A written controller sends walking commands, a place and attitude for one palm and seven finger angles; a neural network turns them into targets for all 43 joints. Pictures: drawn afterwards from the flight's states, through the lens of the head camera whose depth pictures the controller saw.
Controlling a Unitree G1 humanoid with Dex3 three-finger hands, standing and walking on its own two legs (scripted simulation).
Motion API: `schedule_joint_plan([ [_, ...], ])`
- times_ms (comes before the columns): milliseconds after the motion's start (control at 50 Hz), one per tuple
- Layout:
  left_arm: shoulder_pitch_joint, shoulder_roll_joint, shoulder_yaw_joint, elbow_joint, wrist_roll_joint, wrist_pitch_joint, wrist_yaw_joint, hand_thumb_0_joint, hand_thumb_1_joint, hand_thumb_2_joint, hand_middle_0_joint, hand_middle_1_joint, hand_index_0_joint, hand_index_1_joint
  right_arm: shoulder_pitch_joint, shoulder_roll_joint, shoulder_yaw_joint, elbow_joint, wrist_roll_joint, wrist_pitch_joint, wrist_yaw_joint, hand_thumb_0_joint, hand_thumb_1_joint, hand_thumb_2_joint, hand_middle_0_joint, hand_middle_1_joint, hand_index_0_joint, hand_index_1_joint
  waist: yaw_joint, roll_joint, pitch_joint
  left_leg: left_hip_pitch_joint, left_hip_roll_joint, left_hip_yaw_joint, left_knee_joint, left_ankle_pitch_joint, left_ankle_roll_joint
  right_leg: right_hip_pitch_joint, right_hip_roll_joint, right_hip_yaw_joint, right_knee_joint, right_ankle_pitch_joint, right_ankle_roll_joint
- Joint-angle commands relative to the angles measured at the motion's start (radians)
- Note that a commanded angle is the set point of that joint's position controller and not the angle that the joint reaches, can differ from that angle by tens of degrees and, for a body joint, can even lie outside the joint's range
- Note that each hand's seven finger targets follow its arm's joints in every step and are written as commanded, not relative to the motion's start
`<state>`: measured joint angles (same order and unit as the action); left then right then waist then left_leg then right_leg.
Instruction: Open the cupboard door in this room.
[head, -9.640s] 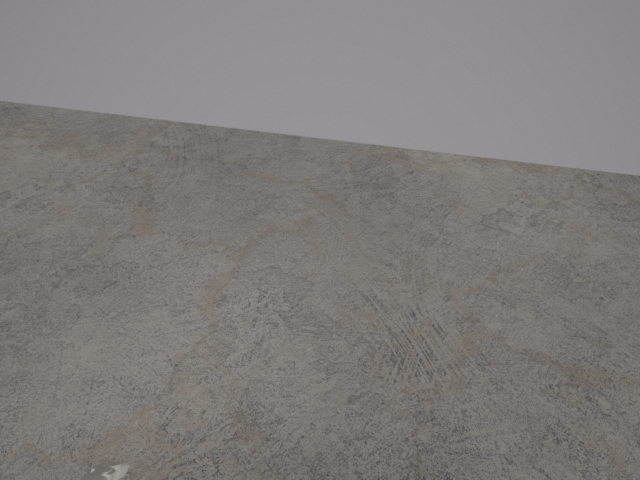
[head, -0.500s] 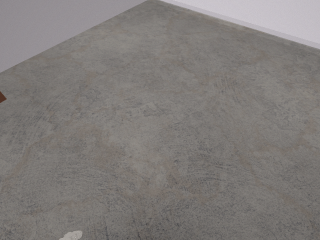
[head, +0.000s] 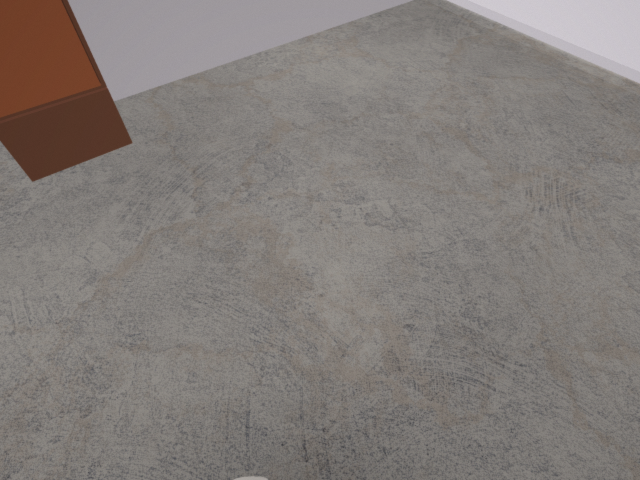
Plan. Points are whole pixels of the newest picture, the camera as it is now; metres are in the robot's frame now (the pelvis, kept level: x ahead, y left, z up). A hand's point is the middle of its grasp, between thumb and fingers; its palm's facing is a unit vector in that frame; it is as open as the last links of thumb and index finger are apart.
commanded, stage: turn or walk to find it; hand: left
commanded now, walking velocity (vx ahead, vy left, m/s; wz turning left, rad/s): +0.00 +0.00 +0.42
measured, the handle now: out of the picture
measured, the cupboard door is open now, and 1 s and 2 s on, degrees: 0 0 0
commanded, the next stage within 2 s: stand and wait in 0.58 s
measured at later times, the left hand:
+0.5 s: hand out of the picture +0.04 +0.20 -0.14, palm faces +0.21 -0.94 -0.28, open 7.3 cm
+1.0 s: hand out of the picture -0.14 +0.18 -0.18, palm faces +0.37 -0.91 -0.20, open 7.3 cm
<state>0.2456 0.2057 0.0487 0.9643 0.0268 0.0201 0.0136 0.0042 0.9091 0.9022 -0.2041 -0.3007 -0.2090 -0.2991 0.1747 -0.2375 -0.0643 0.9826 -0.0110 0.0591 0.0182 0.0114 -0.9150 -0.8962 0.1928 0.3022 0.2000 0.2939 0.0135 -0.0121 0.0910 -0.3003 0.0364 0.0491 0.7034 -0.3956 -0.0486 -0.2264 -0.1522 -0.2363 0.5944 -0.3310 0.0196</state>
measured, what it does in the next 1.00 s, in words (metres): steps on the spot, turning left: left foot, then right foot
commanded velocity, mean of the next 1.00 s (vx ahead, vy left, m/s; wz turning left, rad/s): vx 0.00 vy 0.00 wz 0.24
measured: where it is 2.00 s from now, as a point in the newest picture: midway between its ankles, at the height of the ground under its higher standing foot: outside the picture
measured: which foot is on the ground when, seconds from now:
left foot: up 0.00-0.00, down 0.02-0.48, up 0.50-0.86, down 0.88-1.00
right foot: down 0.00-0.04, up 0.06-0.46, down 0.48-0.90, up 0.92-1.00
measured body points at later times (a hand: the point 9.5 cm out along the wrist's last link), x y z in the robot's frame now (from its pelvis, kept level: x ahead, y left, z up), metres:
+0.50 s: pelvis -0.03 -0.02 +0.00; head -0.01 -0.04 +0.45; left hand +0.03 +0.25 -0.12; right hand +0.07 -0.25 -0.16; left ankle -0.01 +0.12 -0.73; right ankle +0.00 -0.13 -0.73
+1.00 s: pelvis -0.07 +0.00 +0.01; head -0.07 +0.02 +0.46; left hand -0.16 +0.23 -0.16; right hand +0.07 -0.20 -0.14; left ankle -0.13 +0.10 -0.73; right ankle -0.03 -0.13 -0.71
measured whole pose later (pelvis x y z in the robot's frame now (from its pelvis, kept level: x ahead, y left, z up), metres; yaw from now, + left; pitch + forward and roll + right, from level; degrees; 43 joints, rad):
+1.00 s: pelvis -0.07 +0.00 +0.01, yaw +18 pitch -2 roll +0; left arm 0.28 0.21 0.04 1.10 0.01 0.06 0.02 0.01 0.91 0.90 -0.20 -0.30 -0.20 -0.30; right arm 0.18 -0.15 -0.03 1.05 -0.02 0.00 -0.03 0.01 -0.93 -0.90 0.20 0.30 0.20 0.29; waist 0.03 -0.05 0.05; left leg -0.15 0.02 0.05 0.48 -0.30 0.01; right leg -0.31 -0.09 -0.08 0.75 -0.44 0.04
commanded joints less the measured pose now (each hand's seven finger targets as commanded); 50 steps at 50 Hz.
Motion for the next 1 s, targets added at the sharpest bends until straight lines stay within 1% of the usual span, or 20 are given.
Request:
schedule_joint_plan([
  [0, 0.045, 0.141, 0.042, -0.080, -0.019, 0.000, 0.008, 0.000, 0.900, 0.900, -0.200, -0.300, -0.200, -0.300, 0.081, -0.196, -0.037, -0.068, -0.009, -0.053, -0.009, 0.000, -0.900, -0.900, 0.200, 0.300, 0.200, 0.300, -0.043, 0.202, -0.186, 0.338, 0.237, -0.279, -0.343, 0.528, 0.117, -0.221, -0.030, 0.043, 0.225, 0.052, 0.033],
  [20, -0.004, 0.103, 0.020, -0.113, -0.013, 0.005, 0.008, 0.000, 0.900, 0.900, -0.200, -0.300, -0.200, -0.300, 0.128, -0.255, -0.047, -0.059, -0.006, -0.044, -0.013, 0.000, -0.900, -0.900, 0.200, 0.300, 0.200, 0.300, -0.069, 0.299, -0.169, 0.304, 0.380, -0.389, -0.363, 0.734, 0.229, -0.308, 0.028, 0.090, 0.383, -0.334, 0.054],
  [40, -0.067, 0.112, 0.020, -0.113, -0.009, 0.020, 0.019, 0.000, 0.900, 0.900, -0.200, -0.300, -0.200, -0.300, 0.147, -0.242, -0.046, -0.042, -0.009, -0.047, -0.025, 0.000, -0.900, -0.900, 0.200, 0.300, 0.200, 0.300, -0.091, 0.299, -0.172, 0.238, 0.365, -0.389, -0.363, 0.692, 0.244, -0.293, 0.025, 0.182, 0.472, -0.325, 0.048],
  [80, -0.096, 0.122, 0.029, -0.094, -0.013, 0.014, 0.007, 0.000, 0.900, 0.900, -0.200, -0.300, -0.200, -0.300, 0.061, -0.185, -0.029, -0.059, -0.012, -0.047, -0.037, 0.000, -0.900, -0.900, 0.200, 0.300, 0.200, 0.300, -0.057, 0.192, -0.083, 0.175, 0.276, -0.314, -0.363, 0.618, 0.227, -0.328, 0.022, 0.213, 0.536, -0.187, 0.048],
  [140, -0.027, 0.120, 0.030, -0.058, -0.013, 0.011, -0.003, 0.000, 0.900, 0.900, -0.200, -0.300, -0.200, -0.300, 0.000, -0.163, -0.016, -0.083, -0.005, -0.056, -0.035, 0.000, -0.900, -0.900, 0.200, 0.300, 0.200, 0.300, -0.015, 0.168, -0.105, 0.176, 0.202, -0.211, -0.368, 0.616, 0.192, -0.286, 0.035, 0.202, 0.520, -0.085, 0.060],
  [280, -0.087, 0.102, 0.023, -0.101, -0.016, 0.013, 0.003, 0.000, 0.900, 0.900, -0.200, -0.300, -0.200, -0.300, 0.041, -0.169, -0.033, -0.085, -0.012, -0.045, -0.028, 0.000, -0.900, -0.900, 0.200, 0.300, 0.200, 0.300, -0.046, 0.164, -0.096, 0.160, 0.209, -0.311, -0.382, 0.488, 0.222, -0.238, 0.069, 0.207, 0.328, -0.123, 0.065],
  [400, 0.027, 0.100, 0.025, -0.088, -0.021, -0.006, 0.008, 0.000, 0.900, 0.900, -0.200, -0.300, -0.200, -0.300, -0.004, -0.162, -0.044, -0.109, -0.012, -0.031, -0.022, 0.000, -0.900, -0.900, 0.200, 0.300, 0.200, 0.300, 0.007, 0.162, -0.131, 0.013, 0.136, -0.349, -0.295, 0.398, 0.173, 0.036, 0.121, 0.173, -0.071, 0.044, 0.042],
  [420, 0.066, 0.125, 0.031, -0.081, -0.017, -0.015, 0.012, 0.000, 0.900, 0.900, -0.200, -0.300, -0.200, -0.300, -0.003, -0.137, -0.043, -0.112, -0.005, -0.032, -0.020, 0.000, -0.900, -0.900, 0.200, 0.300, 0.200, 0.300, 0.026, 0.102, -0.146, -0.058, 0.091, -0.318, -0.226, 0.315, 0.132, 0.144, 0.082, 0.204, -0.210, 0.115, 0.035],
  [440, 0.073, 0.208, 0.045, -0.085, -0.002, -0.027, 0.020, 0.000, 0.900, 0.900, -0.200, -0.300, -0.200, -0.300, 0.019, -0.076, -0.034, -0.125, 0.005, -0.032, -0.013, 0.000, -0.900, -0.900, 0.200, 0.300, 0.200, 0.300, 0.028, -0.123, -0.150, -0.232, -0.020, -0.204, -0.046, 0.113, 0.063, 0.260, -0.121, 0.415, -0.314, 0.082, -0.030],
  [460, 0.059, 0.263, 0.053, -0.104, 0.002, -0.025, 0.021, 0.000, 0.900, 0.900, -0.200, -0.300, -0.200, -0.300, -0.003, -0.054, -0.031, -0.152, -0.001, -0.031, -0.013, 0.000, -0.900, -0.900, 0.200, 0.300, 0.200, 0.300, 0.037, -0.263, -0.109, -0.300, -0.105, -0.107, 0.176, -0.168, 0.021, 0.171, -0.319, 0.574, -0.349, 0.153, -0.141],
  [480, 0.024, 0.239, 0.058, -0.118, -0.008, -0.028, 0.024, 0.000, 0.900, 0.900, -0.200, -0.300, -0.200, -0.300, -0.007, -0.098, -0.042, -0.139, -0.013, -0.016, -0.015, 0.000, -0.900, -0.900, 0.200, 0.300, 0.200, 0.300, 0.032, -0.259, -0.091, -0.276, -0.058, -0.164, 0.335, -0.161, 0.029, 0.045, -0.320, 0.562, -0.372, 0.093, -0.178],
  [540, -0.130, 0.157, 0.035, -0.145, -0.007, -0.023, 0.023, 0.000, 0.900, 0.900, -0.200, -0.300, -0.200, -0.300, 0.062, -0.084, -0.048, -0.080, -0.015, 0.003, 0.001, 0.000, -0.900, -0.900, 0.200, 0.300, 0.200, 0.300, -0.057, -0.124, -0.006, -0.237, -0.020, -0.126, 0.530, 0.009, 0.016, -0.099, -0.186, 0.345, -0.354, 0.028, -0.129],
  [580, -0.115, 0.140, 0.030, -0.141, -0.003, -0.029, 0.023, 0.000, 0.900, 0.900, -0.200, -0.300, -0.200, -0.300, 0.087, -0.069, -0.040, -0.062, -0.015, 0.004, 0.002, 0.000, -0.900, -0.900, 0.200, 0.300, 0.200, 0.300, -0.047, -0.160, -0.017, -0.210, -0.017, -0.095, 0.521, 0.049, 0.000, -0.087, -0.150, 0.272, -0.340, 0.080, -0.115],
  [740, 0.067, 0.181, 0.037, -0.024, 0.006, -0.029, 0.020, 0.000, 0.900, 0.900, -0.200, -0.300, -0.200, -0.300, -0.006, -0.023, -0.003, -0.045, 0.000, -0.024, -0.015, 0.000, -0.900, -0.900, 0.200, 0.300, 0.200, 0.300, 0.045, -0.178, -0.082, -0.096, -0.013, -0.010, 0.071, -0.079, 0.000, 0.112, -0.177, 0.288, -0.258, 0.377, -0.174],
  [820, 0.037, 0.160, 0.025, 0.017, -0.009, -0.021, 0.022, 0.000, 0.900, 0.900, -0.200, -0.300, -0.200, -0.300, 0.104, -0.013, 0.012, 0.019, 0.004, -0.048, -0.027, 0.000, -0.900, -0.900, 0.200, 0.300, 0.200, 0.300, -0.013, -0.163, -0.138, 0.160, -0.020, 0.022, -0.302, 0.170, 0.016, 0.044, -0.113, 0.235, -0.149, 0.391, -0.098],
  [840, 0.032, 0.127, 0.017, 0.020, -0.017, -0.016, 0.021, 0.000, 0.900, 0.900, -0.200, -0.300, -0.200, -0.300, 0.131, -0.048, 0.010, 0.034, 0.004, -0.059, -0.027, 0.000, -0.900, -0.900, 0.200, 0.300, 0.200, 0.300, -0.024, -0.040, -0.158, 0.253, 0.042, -0.046, -0.373, 0.260, 0.031, -0.020, -0.056, 0.191, -0.062, 0.288, -0.052],
  [860, 0.053, 0.072, 0.005, 0.010, -0.023, -0.009, 0.016, 0.000, 0.900, 0.900, -0.200, -0.300, -0.200, -0.300, 0.114, -0.108, 0.000, 0.029, -0.004, -0.067, -0.032, 0.000, -0.900, -0.900, 0.200, 0.300, 0.200, 0.300, -0.009, 0.164, -0.142, 0.270, 0.198, -0.213, -0.382, 0.396, 0.092, -0.131, 0.022, 0.141, 0.008, 0.109, 0.001],
  [880, 0.034, 0.046, -0.009, 0.007, -0.022, -0.006, 0.016, 0.000, 0.900, 0.900, -0.200, -0.300, -0.200, -0.300, 0.097, -0.140, -0.001, 0.025, -0.008, -0.064, -0.043, 0.000, -0.900, -0.900, 0.200, 0.300, 0.200, 0.300, -0.017, 0.231, -0.091, 0.222, 0.293, -0.287, -0.411, 0.520, 0.162, -0.173, 0.056, 0.126, 0.087, -0.102, 0.026],
  [900, -0.012, 0.047, -0.012, 0.025, -0.018, 0.010, 0.022, 0.000, 0.900, 0.900, -0.200, -0.300, -0.200, -0.300, 0.084, -0.117, 0.004, 0.043, -0.010, -0.068, -0.054, 0.000, -0.900, -0.900, 0.200, 0.300, 0.200, 0.300, -0.036, 0.326, -0.067, 0.149, 0.284, -0.283, -0.456, 0.528, 0.184, -0.142, 0.055, 0.171, 0.185, -0.193, 0.033],
  [980, 0.035, 0.027, -0.018, 0.092, -0.014, 0.008, 0.007, 0.000, 0.900, 0.900, -0.200, -0.300, -0.200, -0.300, 0.011, -0.077, 0.015, 0.052, -0.008, -0.070, -0.062, 0.000, -0.900, -0.900, 0.200, 0.300, 0.200, 0.300, 0.003, 0.168, -0.035, 0.150, 0.210, -0.159, -0.405, 0.591, 0.188, -0.118, 0.058, 0.194, 0.186, -0.118, 0.023],
])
